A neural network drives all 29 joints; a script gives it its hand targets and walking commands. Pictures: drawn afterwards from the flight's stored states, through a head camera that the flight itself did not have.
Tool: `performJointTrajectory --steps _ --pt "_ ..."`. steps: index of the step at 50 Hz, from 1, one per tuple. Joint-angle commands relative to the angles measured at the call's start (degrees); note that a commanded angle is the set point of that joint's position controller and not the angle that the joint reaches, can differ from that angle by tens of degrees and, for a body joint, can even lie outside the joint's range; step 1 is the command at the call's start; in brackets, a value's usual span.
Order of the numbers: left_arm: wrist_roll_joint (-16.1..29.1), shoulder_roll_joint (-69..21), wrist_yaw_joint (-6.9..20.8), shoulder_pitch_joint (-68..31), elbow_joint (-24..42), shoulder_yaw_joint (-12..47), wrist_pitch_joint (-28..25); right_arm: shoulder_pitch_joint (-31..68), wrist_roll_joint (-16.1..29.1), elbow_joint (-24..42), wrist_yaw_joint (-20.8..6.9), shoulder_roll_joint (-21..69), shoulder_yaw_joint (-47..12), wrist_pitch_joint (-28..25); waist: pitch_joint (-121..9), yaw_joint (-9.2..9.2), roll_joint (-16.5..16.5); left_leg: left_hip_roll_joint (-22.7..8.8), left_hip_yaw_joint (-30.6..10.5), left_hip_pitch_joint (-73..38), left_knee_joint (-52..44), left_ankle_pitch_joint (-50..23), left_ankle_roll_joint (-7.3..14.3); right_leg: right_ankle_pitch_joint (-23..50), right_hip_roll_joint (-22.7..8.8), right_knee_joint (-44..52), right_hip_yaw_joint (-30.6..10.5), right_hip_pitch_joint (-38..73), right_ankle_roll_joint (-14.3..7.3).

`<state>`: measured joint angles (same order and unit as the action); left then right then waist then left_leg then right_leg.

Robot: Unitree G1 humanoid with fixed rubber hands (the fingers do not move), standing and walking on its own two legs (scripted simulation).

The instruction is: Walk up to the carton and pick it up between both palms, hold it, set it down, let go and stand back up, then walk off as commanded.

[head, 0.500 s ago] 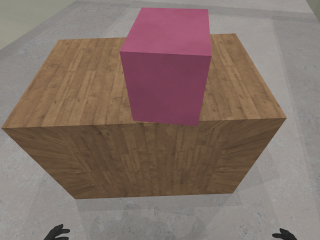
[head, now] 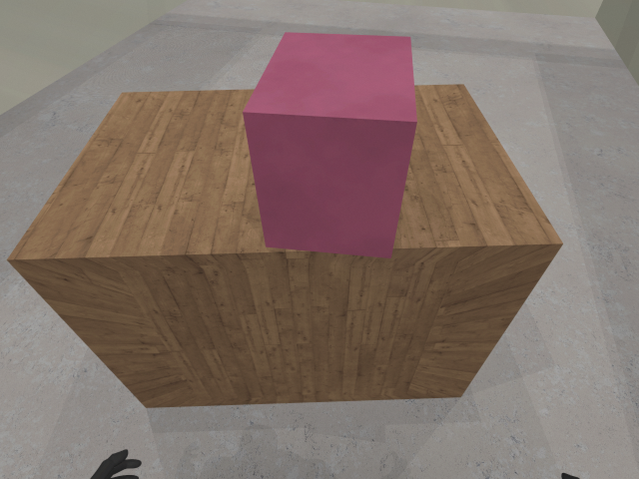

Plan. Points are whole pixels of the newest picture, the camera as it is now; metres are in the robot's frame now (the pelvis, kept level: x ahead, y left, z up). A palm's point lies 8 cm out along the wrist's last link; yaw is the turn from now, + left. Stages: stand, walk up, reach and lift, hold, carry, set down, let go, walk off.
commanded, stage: stand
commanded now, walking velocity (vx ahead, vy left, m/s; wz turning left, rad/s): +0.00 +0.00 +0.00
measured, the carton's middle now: (337, 143) +0.66 -0.02 +0.09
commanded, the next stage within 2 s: none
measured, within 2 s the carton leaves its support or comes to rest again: neither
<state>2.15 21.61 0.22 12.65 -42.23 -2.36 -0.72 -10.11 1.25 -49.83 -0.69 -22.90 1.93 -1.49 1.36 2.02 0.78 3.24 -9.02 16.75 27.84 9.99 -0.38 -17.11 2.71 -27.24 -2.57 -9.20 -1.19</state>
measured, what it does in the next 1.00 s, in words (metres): stands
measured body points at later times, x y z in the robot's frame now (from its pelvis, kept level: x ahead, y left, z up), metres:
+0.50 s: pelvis -0.01 +0.00 +0.00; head +0.00 +0.00 +0.45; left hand +0.12 +0.30 -0.10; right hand +0.09 -0.32 -0.10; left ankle +0.05 +0.12 -0.74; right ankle -0.03 -0.11 -0.74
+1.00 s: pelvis -0.01 +0.00 +0.00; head -0.01 +0.01 +0.45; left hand +0.11 +0.31 -0.10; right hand +0.09 -0.32 -0.10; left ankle +0.05 +0.12 -0.74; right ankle -0.03 -0.11 -0.74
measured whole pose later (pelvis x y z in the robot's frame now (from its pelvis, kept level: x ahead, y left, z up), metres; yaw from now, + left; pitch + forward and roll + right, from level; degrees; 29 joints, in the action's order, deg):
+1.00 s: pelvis -0.01 +0.00 +0.00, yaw +0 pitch -1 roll -1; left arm 2.1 21.6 0.2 12.7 -45.5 -2.3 -0.7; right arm -9.3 1.2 -53.1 -0.7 -22.9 1.3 -1.5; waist 1.1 2.0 0.4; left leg 3.0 -9.0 16.6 25.8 8.0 -0.4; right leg -15.3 2.7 -25.5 -2.6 -9.2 -1.0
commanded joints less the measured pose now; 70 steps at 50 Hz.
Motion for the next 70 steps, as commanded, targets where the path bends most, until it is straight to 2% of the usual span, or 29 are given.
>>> performJointTrajectory --steps 1,2,4,5,6,7,9,11,13,14,16,18,24,26,27,28,34,36,40,42,43,49,54,55,58,63,64,67,70 --pt "-2.88 11.14 -0.42 -3.28 -2.41 -2.42 -2.16 2.79 -2.04 -0.27 0.75 -10.42 1.01 -1.64 -6.73 -1.75 -1.52 -7.35 -3.72 -8.32 -4.18 -12.10 3.32 12.41 -7.98 5.78 -6.35 2.60 -1.51" --pt "-2.91 11.03 -0.43 -3.32 -2.78 -2.45 -2.16 3.15 -2.06 -0.44 0.75 -10.30 0.79 -1.60 -5.94 -1.72 -0.79 -7.38 -3.88 -8.03 -4.30 -10.99 3.37 11.76 -7.91 6.14 -6.74 1.62 -1.70" --pt "-3.05 10.68 -0.42 -3.76 -2.66 -2.41 -2.02 3.73 -2.16 -0.53 0.52 -10.16 0.78 -1.38 -5.32 -1.86 -2.08 -7.51 -4.43 -6.96 -5.44 -5.78 3.41 7.02 -7.43 6.46 -6.29 1.06 -1.50" --pt "-2.98 10.56 -0.37 -3.58 -2.87 -2.30 -1.97 3.16 -2.07 -0.47 0.58 -10.46 0.79 -1.40 -4.49 -1.40 -0.61 -7.29 -4.45 -6.50 -5.41 -3.82 3.07 5.82 -7.37 6.97 -6.70 0.36 -1.52" --pt "-3.04 10.70 -0.30 -3.79 -2.93 -2.34 -1.97 3.99 -2.14 -0.67 0.49 -10.29 0.83 -1.43 -4.59 -1.86 -0.64 -7.29 -4.33 -5.91 -5.76 -2.79 3.03 5.09 -7.84 7.52 -7.02 0.37 -1.79" --pt "-3.22 11.46 -0.27 -3.95 -2.97 -2.48 -2.06 3.31 -1.92 -0.96 0.42 -9.88 0.57 -1.36 -4.36 -1.41 -0.82 -6.97 -4.44 -5.94 -6.11 -2.67 2.84 4.79 -7.99 7.92 -7.28 0.36 -1.93" --pt "-3.23 11.29 -0.32 -4.55 -3.14 -2.32 -2.13 3.62 -1.95 -1.17 0.53 -9.73 0.46 -1.48 -3.94 -1.21 -2.16 -7.06 -4.37 -6.75 -6.05 -4.05 3.04 5.38 -8.15 8.31 -7.24 -0.40 -1.75" --pt "-3.24 10.86 -0.28 -4.20 -3.31 -2.12 -2.30 4.23 -2.10 -1.15 0.56 -10.25 0.71 -1.70 -4.29 -1.70 -0.83 -7.34 -4.27 -6.76 -5.77 -4.76 3.23 5.33 -8.20 8.27 -7.49 0.29 -1.77" --pt "-3.13 10.59 -0.25 -4.29 -3.56 -2.12 -2.22 4.20 -2.21 -1.65 0.54 -10.29 0.59 -1.56 -5.41 -1.76 -1.22 -7.18 -3.96 -7.20 -5.51 -5.36 3.10 6.66 -8.03 8.21 -7.25 0.90 -1.53" --pt "-2.91 10.45 -0.25 -3.70 -3.61 -2.21 -2.11 4.37 -2.29 -1.47 0.60 -10.40 0.71 -1.63 -5.48 -1.97 -2.34 -7.26 -4.15 -7.36 -5.61 -4.76 3.26 6.65 -7.86 8.19 -7.04 1.05 -1.65" --pt "-3.06 11.10 -0.24 -4.30 -3.81 -2.48 -2.03 3.91 -2.32 -1.66 0.64 -10.36 0.67 -1.60 -5.23 -1.59 -1.22 -7.13 -3.97 -7.16 -5.90 -4.89 3.19 6.30 -7.78 7.93 -7.03 0.84 -1.55" --pt "-3.09 10.89 -0.28 -3.41 -4.16 -2.35 -2.10 4.33 -2.18 -1.99 0.58 -10.43 0.62 -1.57 -5.15 -2.20 -0.09 -7.54 -4.75 -6.59 -6.07 -4.76 3.33 6.67 -7.55 7.76 -6.88 1.35 -1.53" --pt "-3.18 11.21 -0.45 -4.07 -4.23 -2.26 -2.00 3.44 -2.19 -2.12 0.59 -9.72 0.40 -1.68 -5.88 -1.38 -1.81 -7.38 -3.82 -7.55 -5.50 -7.78 2.99 9.36 -8.28 8.16 -7.01 2.07 -1.74" --pt "-3.12 11.57 -0.46 -3.36 -4.29 -2.38 -2.21 4.10 -2.12 -2.06 0.54 -9.86 0.49 -1.53 -6.77 -1.82 -0.48 -7.31 -3.73 -8.16 -5.14 -9.43 3.07 10.57 -8.38 8.13 -7.10 2.27 -1.61" --pt "-3.14 11.51 -0.49 -3.96 -4.46 -2.42 -2.21 3.52 -2.10 -2.23 0.56 -9.81 0.43 -1.59 -7.08 -1.39 -1.20 -7.28 -3.70 -8.25 -5.31 -10.09 3.05 10.90 -8.30 7.63 -6.85 2.37 -1.48" --pt "-2.93 10.82 -0.36 -4.06 -4.24 -2.27 -2.21 4.02 -2.12 -2.19 0.55 -10.05 0.41 -1.52 -6.45 -2.03 -1.95 -7.35 -3.72 -8.06 -5.07 -9.96 3.12 10.20 -7.92 7.58 -6.53 1.90 -1.32" --pt "-2.89 11.39 -0.32 -3.33 -4.76 -2.38 -2.10 2.74 -2.10 -2.75 0.59 -10.17 0.28 -1.41 -6.20 -1.84 -0.54 -7.42 -4.09 -7.65 -5.58 -7.80 3.22 8.93 -8.06 7.89 -7.06 1.81 -1.56" --pt "-2.93 11.11 -0.43 -3.43 -4.90 -2.27 -1.87 3.36 -2.21 -2.39 0.72 -10.14 0.33 -1.37 -5.72 -1.71 -1.59 -7.61 -4.22 -7.39 -5.98 -7.37 3.10 8.11 -7.80 8.12 -6.64 1.65 -1.52" --pt "-3.13 10.94 -0.38 -3.17 -5.11 -2.24 -1.82 4.04 -2.27 -2.62 0.80 -10.91 0.61 -1.34 -4.87 -1.89 0.49 -7.90 -5.12 -6.47 -7.01 -4.03 3.23 6.02 -7.81 8.02 -6.89 1.38 -1.76" --pt "-3.10 10.81 -0.19 -3.04 -5.35 -2.29 -1.74 3.43 -2.15 -2.98 0.72 -10.47 0.33 -1.33 -3.66 -1.86 -0.57 -8.05 -5.81 -4.97 -8.18 -0.07 3.29 3.47 -7.61 8.36 -6.82 1.28 -1.87" --pt "-3.13 10.70 -0.26 -3.49 -4.99 -2.23 -1.89 3.70 -2.17 -2.62 0.64 -10.06 0.20 -1.40 -3.52 -1.58 0.30 -7.91 -5.87 -4.51 -8.29 0.22 3.35 3.41 -7.80 8.48 -6.91 1.08 -1.93" --pt "-3.09 10.91 -0.16 -3.32 -5.42 -2.23 -2.10 3.37 -2.20 -3.20 0.46 -10.69 0.52 -1.63 -5.75 -1.80 -1.32 -7.41 -4.58 -7.07 -6.62 -5.45 2.86 6.99 -7.71 8.44 -6.47 1.79 -1.43" --pt "-2.83 11.45 -0.31 -2.95 -5.88 -2.32 -1.99 2.84 -2.04 -3.74 0.70 -10.37 0.26 -1.39 -6.27 -1.90 -0.49 -7.53 -4.07 -7.99 -5.99 -8.44 3.11 9.50 -8.26 8.44 -6.94 2.49 -1.51" --pt "-2.94 11.23 -0.34 -2.99 -5.82 -2.18 -2.06 3.00 -2.00 -3.49 0.63 -9.77 0.15 -1.46 -6.35 -1.65 -1.68 -7.64 -4.14 -7.84 -6.02 -8.23 3.07 9.65 -8.18 8.17 -6.97 2.50 -1.57" --pt "-2.94 11.36 -0.32 -3.33 -5.67 -2.22 -2.01 3.16 -1.97 -3.46 0.72 -10.41 0.21 -1.38 -6.44 -1.89 -1.48 -7.61 -4.08 -8.29 -6.06 -10.24 2.76 10.86 -8.38 7.95 -6.69 2.41 -1.47" --pt "-2.95 11.15 -0.37 -3.24 -5.85 -2.10 -1.91 3.37 -2.04 -3.37 0.71 -9.69 0.06 -1.54 -6.23 -1.52 -0.26 -7.81 -4.45 -7.70 -6.31 -8.16 2.91 9.41 -8.04 8.18 -6.46 2.29 -1.54" --pt "-2.81 10.95 -0.32 -2.93 -6.06 -2.20 -1.92 3.48 -2.27 -3.58 0.69 -10.01 0.04 -1.41 -6.59 -2.05 -0.39 -7.71 -4.23 -7.82 -6.31 -7.88 3.07 8.45 -7.95 8.20 -6.42 2.32 -1.49" --pt "-3.06 10.75 -0.30 -2.81 -5.89 -2.14 -1.95 3.56 -2.11 -3.48 0.68 -9.94 0.12 -1.42 -6.15 -1.66 -1.56 -7.82 -4.35 -7.73 -6.48 -7.43 3.01 7.96 -8.19 8.63 -6.61 1.98 -1.54" --pt "-3.04 10.98 -0.35 -3.18 -5.83 -2.26 -1.76 3.63 -2.25 -3.53 0.63 -9.63 0.07 -1.43 -6.30 -1.82 -0.50 -7.83 -4.45 -7.18 -6.61 -5.31 3.17 6.73 -8.07 8.71 -6.88 2.04 -1.65"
